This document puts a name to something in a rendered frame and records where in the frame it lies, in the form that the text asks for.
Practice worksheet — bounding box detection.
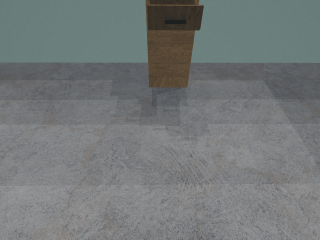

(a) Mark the cabinet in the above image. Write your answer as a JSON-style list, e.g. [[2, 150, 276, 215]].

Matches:
[[145, 0, 199, 88]]

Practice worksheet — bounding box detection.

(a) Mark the handle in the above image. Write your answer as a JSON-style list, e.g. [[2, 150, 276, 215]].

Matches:
[[165, 17, 186, 24]]

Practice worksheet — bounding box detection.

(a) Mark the drawer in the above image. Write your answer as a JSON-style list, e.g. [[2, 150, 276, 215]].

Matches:
[[147, 0, 204, 31]]

